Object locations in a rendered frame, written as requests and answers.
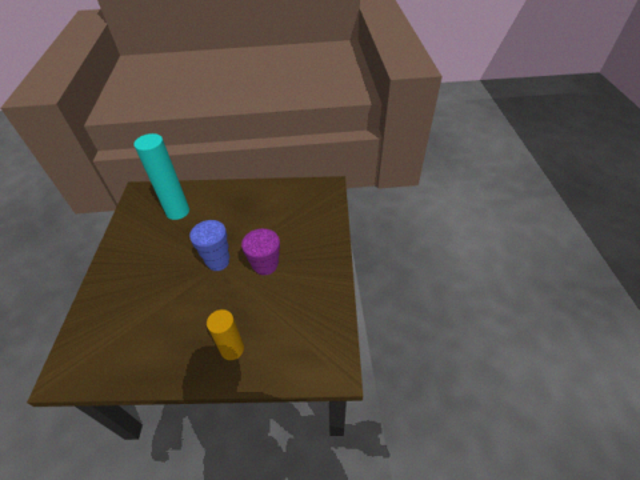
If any sofa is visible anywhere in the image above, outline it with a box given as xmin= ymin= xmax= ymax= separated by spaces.
xmin=1 ymin=0 xmax=442 ymax=214

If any coffee table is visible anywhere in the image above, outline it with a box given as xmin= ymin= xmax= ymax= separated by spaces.
xmin=27 ymin=176 xmax=363 ymax=440

